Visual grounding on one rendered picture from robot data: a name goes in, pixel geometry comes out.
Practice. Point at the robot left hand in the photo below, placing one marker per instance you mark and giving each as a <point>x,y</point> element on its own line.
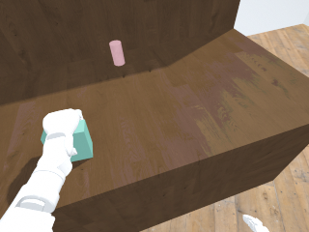
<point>63,120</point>

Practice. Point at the table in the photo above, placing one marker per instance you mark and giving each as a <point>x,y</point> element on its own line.
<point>197,113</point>

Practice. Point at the left robot forearm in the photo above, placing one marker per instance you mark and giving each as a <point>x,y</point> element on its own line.
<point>41,193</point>

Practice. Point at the robot left upper arm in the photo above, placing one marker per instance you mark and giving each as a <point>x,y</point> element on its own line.
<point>27,220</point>

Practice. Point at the robot right hand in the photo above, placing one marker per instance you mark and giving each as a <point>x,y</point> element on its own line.
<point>254,224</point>

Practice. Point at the sponge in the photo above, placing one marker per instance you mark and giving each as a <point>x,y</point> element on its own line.
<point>82,142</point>

